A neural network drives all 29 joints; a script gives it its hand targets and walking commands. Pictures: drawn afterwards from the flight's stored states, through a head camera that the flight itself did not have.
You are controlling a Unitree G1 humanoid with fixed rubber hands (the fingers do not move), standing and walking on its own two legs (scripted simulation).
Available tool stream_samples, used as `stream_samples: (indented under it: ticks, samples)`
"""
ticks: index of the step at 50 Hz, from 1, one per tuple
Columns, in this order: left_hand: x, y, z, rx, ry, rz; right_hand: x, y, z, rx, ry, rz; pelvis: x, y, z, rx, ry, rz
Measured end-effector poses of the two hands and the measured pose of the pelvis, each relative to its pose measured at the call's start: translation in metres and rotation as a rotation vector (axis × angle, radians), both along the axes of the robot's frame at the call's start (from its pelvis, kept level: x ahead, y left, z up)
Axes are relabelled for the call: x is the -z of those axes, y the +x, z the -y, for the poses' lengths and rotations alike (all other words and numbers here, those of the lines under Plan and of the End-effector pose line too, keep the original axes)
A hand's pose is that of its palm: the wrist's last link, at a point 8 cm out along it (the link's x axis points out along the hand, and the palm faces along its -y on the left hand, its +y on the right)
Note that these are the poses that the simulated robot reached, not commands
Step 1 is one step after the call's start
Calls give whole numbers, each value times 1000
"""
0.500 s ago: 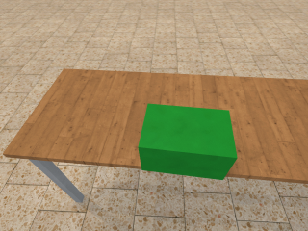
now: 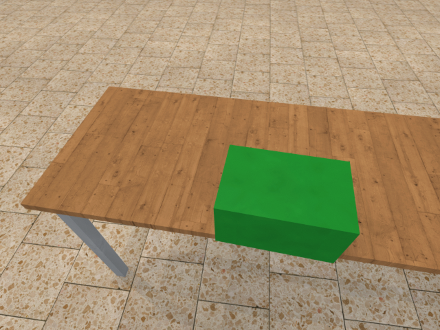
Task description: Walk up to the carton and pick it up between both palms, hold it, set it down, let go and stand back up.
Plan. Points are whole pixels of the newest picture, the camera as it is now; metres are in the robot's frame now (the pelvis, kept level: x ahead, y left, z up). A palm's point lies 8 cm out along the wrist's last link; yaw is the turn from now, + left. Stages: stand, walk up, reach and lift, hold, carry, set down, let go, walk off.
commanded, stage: walk up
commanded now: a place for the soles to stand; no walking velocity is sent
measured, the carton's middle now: (280, 202) +0.38 -0.09 -0.03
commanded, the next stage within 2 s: reach and lift in 0.80 s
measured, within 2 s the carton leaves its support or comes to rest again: neither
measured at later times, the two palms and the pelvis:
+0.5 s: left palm out of the picture +0.01 +0.24 -0.14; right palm out of the picture +0.06 -0.25 -0.14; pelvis +0.01 +0.00 +0.00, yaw +1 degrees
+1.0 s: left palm out of the picture +0.15 +0.25 -0.15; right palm out of the picture +0.14 -0.26 -0.14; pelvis -0.03 -0.02 -0.03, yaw -7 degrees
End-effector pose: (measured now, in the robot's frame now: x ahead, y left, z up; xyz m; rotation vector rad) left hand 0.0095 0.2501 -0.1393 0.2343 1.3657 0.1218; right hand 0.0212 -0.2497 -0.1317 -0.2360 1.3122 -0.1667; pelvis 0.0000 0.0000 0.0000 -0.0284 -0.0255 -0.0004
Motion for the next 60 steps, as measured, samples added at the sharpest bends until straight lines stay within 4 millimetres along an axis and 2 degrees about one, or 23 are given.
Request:
stream_samples:
  ticks: [10, 20, 27, 42, 43, 45, 48, 51, 53, 54, 56, 58, 60]
  samples:
    - [-1, 22, -2, -13, -2, 42, -1, 22, -5, -9, -2, 18, -1, 7, -3, -17, 14, -15]
    - [-4, 7, 7, -35, 0, -2, 3, 33, -4, -28, 18, 20, -2, 14, 1, -22, 15, -11]
    - [-1, 4, 9, -48, -3, -9, 5, 36, -2, -32, 12, 15, 0, 15, 2, -25, 14, -2]
    - [1, 3, 6, -52, -5, -39, 5, 28, -2, -13, 6, -7, 0, 10, 2, -7, 20, -19]
    - [4, 9, 4, -44, 3, -74, 7, 34, -1, -6, 14, 7, 3, 7, 3, 20, 24, -40]
    - [11, 33, -4, -21, 34, -125, 13, 57, 1, 18, 44, 60, 13, -4, 6, 66, 30, -62]
    - [16, 93, -8, -8, 74, -91, 13, 100, 5, 4, 93, 164, 27, -21, 12, 103, 33, -84]
    - [-1, 160, 12, 15, 63, 86, 6, 129, 10, -43, 127, 252, 35, -33, 17, 120, 22, -86]
    - [-21, 189, 37, 45, 12, 203, -3, 131, 14, -48, 136, 300, 32, -38, 21, 126, 15, -67]
    - [-32, 197, 51, 66, -18, 245, -8, 128, 16, -40, 136, 322, 28, -40, 23, 129, 18, -53]
    - [-47, 198, 74, 108, -69, 278, -21, 113, 23, -9, 122, 354, 18, -40, 28, 139, 22, -27]
    - [-52, 186, 90, 140, -91, 256, -30, 92, 34, 32, 90, 369, 10, -40, 34, 154, 28, -8]
    - [-47, 168, 96, 145, -91, 206, -35, 71, 45, 65, 48, 370, 6, -41, 39, 168, 38, 5]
